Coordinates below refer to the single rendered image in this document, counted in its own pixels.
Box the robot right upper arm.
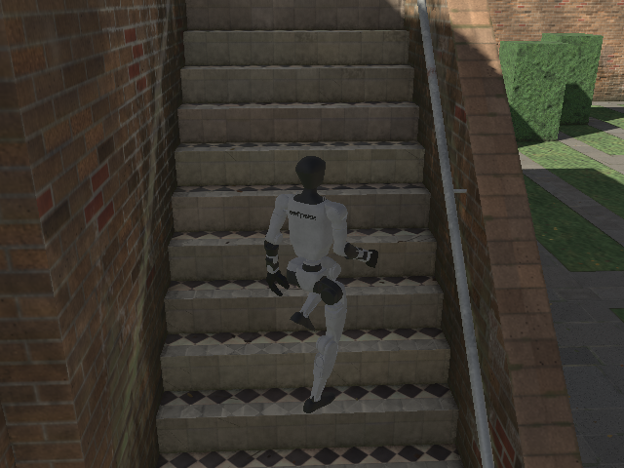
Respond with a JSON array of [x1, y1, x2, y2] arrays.
[[325, 201, 349, 256]]

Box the robot left upper arm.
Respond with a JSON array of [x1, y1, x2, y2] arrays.
[[265, 194, 295, 245]]

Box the robot right hand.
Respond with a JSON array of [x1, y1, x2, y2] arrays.
[[366, 250, 378, 268]]

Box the robot left hand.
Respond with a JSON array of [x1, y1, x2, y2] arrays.
[[266, 270, 290, 296]]

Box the robot left forearm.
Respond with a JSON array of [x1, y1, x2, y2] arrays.
[[264, 233, 279, 274]]

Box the robot right thigh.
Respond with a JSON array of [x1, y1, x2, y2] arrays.
[[316, 278, 347, 355]]

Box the robot right forearm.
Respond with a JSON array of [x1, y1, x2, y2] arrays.
[[344, 243, 371, 262]]

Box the left robot foot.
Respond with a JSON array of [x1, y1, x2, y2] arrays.
[[290, 312, 315, 331]]

